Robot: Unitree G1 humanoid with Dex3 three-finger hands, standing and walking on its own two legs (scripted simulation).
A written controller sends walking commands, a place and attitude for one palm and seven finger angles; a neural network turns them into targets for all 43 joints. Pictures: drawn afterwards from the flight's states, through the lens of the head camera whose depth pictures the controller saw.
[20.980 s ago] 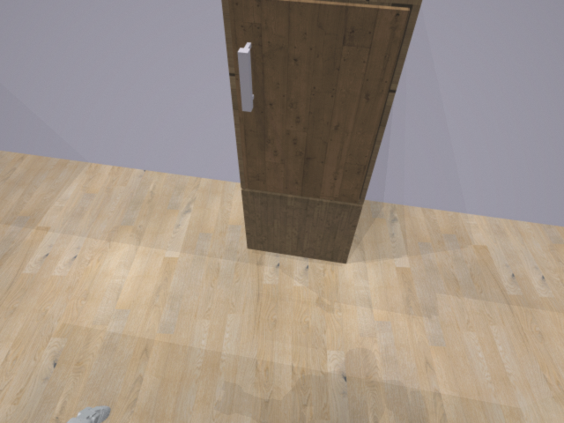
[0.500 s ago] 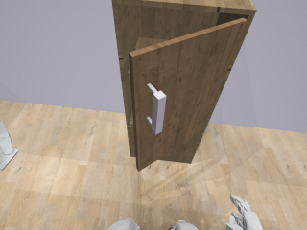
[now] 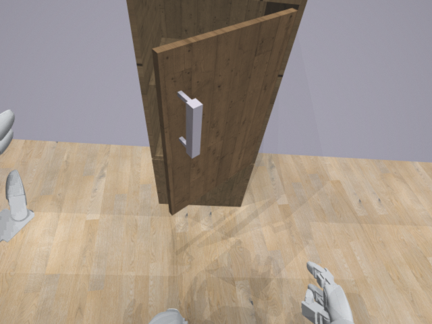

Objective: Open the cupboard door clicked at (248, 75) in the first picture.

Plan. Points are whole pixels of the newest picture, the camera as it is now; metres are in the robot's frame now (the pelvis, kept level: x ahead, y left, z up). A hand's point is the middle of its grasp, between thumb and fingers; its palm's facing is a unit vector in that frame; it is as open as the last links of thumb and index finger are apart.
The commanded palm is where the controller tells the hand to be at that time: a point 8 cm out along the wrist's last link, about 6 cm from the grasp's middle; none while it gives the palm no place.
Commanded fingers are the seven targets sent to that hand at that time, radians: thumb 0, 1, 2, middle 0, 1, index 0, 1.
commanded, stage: stop stepping back and stand still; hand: left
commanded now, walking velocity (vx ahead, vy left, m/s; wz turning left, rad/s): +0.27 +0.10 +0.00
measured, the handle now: (187, 125) +0.50 +0.12 +0.07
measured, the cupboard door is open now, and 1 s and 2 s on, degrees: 40 40 40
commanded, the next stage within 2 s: let the arm hang, fingers relaxed in 0.68 s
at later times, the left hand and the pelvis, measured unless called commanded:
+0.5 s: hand out of the picture +0.14 +0.30 +0.16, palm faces +0.51 -0.77 -0.38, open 7.4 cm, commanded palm +0.07 +0.32 +0.19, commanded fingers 0.00 0.90 0.90 -0.20 -0.30 -0.20 -0.30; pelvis -0.06 +0.02 +0.00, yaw +2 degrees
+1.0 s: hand out of the picture +0.03 +0.24 -0.13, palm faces +0.07 -0.95 -0.29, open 7.4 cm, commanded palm none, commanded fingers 0.00 0.90 0.90 -0.20 -0.30 -0.20 -0.30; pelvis -0.08 +0.02 +0.00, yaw +4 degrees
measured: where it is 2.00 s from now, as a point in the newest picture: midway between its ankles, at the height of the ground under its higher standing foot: outside the picture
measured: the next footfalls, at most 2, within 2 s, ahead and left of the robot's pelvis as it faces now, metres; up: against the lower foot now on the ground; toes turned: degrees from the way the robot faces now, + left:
left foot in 0.02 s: +0.12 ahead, +0.09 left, +0.00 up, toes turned +2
left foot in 0.38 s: +0.02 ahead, +0.12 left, +0.00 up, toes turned +3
